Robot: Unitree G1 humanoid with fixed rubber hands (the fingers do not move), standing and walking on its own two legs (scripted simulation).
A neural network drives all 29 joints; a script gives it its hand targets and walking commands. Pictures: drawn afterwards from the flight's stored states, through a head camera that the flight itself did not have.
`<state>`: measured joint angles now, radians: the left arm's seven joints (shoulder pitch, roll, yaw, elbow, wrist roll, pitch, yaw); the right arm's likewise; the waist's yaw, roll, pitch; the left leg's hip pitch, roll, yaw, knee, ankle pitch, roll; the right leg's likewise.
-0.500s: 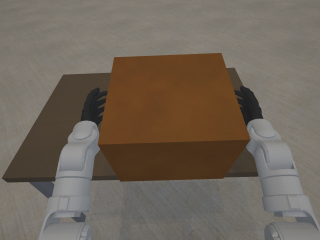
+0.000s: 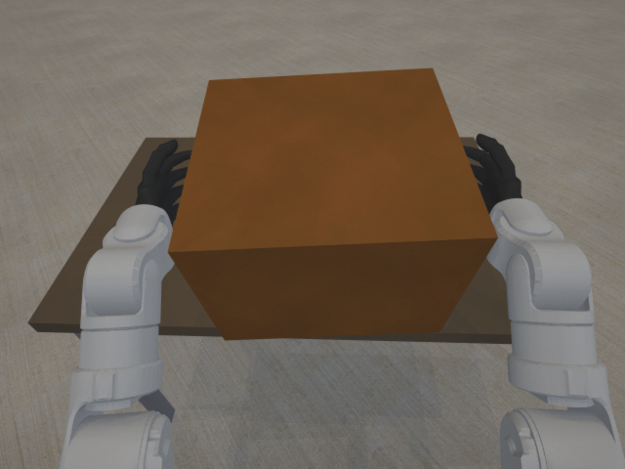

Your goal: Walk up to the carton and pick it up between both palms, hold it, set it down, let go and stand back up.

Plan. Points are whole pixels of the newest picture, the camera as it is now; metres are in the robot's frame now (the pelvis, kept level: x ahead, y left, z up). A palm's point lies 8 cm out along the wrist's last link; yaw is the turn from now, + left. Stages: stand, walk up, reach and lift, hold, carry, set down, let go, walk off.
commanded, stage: reach and lift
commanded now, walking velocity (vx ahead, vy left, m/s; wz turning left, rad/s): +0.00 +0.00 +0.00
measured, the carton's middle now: (325, 207) +0.40 +0.01 +0.14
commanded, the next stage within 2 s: hold in 0.20 s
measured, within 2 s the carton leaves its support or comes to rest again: neither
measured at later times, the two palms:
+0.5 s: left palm (162, 213) +0.33 +0.20 +0.20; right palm (511, 211) +0.34 -0.19 +0.19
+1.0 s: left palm (145, 203) +0.32 +0.20 +0.22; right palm (524, 205) +0.31 -0.18 +0.22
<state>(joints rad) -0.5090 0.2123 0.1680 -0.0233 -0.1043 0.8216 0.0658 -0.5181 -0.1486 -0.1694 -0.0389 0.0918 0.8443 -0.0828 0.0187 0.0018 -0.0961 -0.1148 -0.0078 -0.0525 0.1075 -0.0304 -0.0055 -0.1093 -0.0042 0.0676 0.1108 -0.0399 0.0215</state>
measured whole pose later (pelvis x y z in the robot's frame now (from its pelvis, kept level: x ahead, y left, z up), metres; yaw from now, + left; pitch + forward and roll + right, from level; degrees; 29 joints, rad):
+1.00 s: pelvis +0.02 +0.00 +0.00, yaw +0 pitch -1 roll +0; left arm -0.36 0.27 0.10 -0.26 -0.14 0.85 0.08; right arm -0.32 -0.16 -0.13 -0.34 0.12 0.88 -0.13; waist 0.02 0.00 -0.12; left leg -0.03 0.00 -0.05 0.13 -0.08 -0.01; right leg 0.00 0.00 0.05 0.08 -0.06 0.02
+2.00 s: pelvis +0.03 +0.00 +0.00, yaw -1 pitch +5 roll +0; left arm -0.58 0.16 0.16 0.21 -0.03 0.45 0.07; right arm -0.59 -0.18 -0.19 0.23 0.04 0.41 -0.03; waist 0.00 0.00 -0.18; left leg -0.10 0.00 -0.04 0.07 -0.05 0.00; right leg -0.09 -0.01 0.05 0.05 -0.04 0.02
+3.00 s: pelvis +0.01 +0.00 +0.00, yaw -1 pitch +4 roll +0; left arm -0.75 0.17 0.24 0.43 0.05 0.42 0.01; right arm -0.75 -0.15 -0.26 0.44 -0.04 0.44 0.00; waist 0.00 -0.02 -0.22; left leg -0.12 0.00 -0.03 0.09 -0.04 0.00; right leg -0.11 -0.01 0.03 0.08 -0.03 0.01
